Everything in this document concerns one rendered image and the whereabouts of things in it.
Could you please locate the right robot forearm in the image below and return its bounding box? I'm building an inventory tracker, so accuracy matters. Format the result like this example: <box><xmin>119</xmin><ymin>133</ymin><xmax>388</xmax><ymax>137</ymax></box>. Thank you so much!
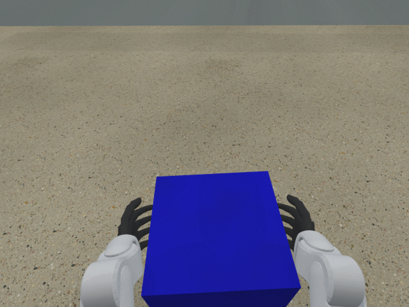
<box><xmin>293</xmin><ymin>230</ymin><xmax>367</xmax><ymax>307</ymax></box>

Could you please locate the carton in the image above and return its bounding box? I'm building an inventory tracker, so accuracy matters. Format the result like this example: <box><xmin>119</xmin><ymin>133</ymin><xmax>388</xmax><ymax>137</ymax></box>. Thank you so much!
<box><xmin>141</xmin><ymin>171</ymin><xmax>301</xmax><ymax>307</ymax></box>

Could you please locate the right robot hand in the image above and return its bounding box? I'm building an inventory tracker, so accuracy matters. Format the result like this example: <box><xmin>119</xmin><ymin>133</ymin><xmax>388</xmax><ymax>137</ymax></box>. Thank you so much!
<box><xmin>277</xmin><ymin>194</ymin><xmax>315</xmax><ymax>252</ymax></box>

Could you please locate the left robot forearm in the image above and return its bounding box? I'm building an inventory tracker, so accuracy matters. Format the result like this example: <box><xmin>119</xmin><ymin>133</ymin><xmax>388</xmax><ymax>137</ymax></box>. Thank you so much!
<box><xmin>80</xmin><ymin>234</ymin><xmax>144</xmax><ymax>307</ymax></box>

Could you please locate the left robot hand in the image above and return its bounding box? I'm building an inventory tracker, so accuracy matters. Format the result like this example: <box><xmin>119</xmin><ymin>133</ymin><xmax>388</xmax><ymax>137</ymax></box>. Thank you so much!
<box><xmin>118</xmin><ymin>198</ymin><xmax>153</xmax><ymax>250</ymax></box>

